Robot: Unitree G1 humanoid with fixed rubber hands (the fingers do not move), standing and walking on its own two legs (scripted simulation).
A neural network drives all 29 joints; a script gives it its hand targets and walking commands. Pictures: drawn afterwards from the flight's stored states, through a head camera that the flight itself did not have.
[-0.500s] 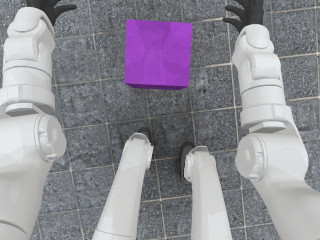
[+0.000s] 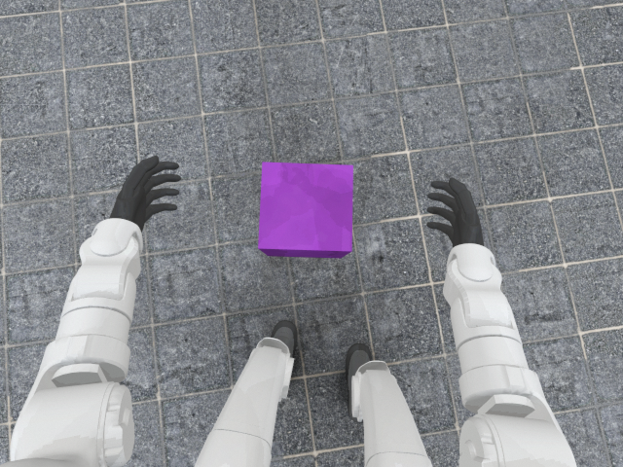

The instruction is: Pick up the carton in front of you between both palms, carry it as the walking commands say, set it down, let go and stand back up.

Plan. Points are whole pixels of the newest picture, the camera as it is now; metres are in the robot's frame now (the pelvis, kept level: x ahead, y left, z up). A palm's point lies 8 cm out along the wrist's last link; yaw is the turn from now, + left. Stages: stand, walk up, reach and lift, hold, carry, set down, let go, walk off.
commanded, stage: let go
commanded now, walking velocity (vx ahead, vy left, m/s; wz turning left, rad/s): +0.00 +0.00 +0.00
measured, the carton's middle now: (306, 215) +0.47 +0.06 -0.59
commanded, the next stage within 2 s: stand in 0.96 s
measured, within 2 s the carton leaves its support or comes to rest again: neither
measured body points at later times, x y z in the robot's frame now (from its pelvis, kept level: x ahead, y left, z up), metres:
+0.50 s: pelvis +0.04 -0.04 +0.06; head +0.10 -0.04 +0.51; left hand +0.21 +0.20 -0.02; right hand +0.24 -0.26 -0.02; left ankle +0.05 +0.08 -0.68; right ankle +0.01 -0.15 -0.68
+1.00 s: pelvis +0.05 -0.04 +0.06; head +0.06 -0.03 +0.51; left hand +0.22 +0.21 -0.02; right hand +0.23 -0.27 -0.02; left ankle +0.05 +0.08 -0.68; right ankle +0.01 -0.15 -0.68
